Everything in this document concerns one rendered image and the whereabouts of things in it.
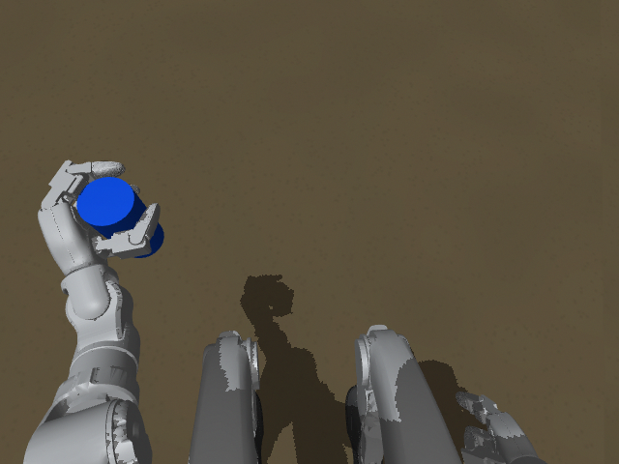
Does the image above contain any can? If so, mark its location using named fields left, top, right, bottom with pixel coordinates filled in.
left=76, top=177, right=164, bottom=258

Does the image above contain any right robot foot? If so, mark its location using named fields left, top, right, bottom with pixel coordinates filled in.
left=345, top=385, right=383, bottom=464

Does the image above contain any left robot arm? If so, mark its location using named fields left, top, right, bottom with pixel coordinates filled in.
left=23, top=264, right=152, bottom=464

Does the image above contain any right robot hand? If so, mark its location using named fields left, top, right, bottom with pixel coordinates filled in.
left=456, top=391, right=539, bottom=464

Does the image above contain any left robot hand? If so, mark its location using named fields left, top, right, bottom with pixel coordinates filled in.
left=38, top=160, right=161, bottom=276

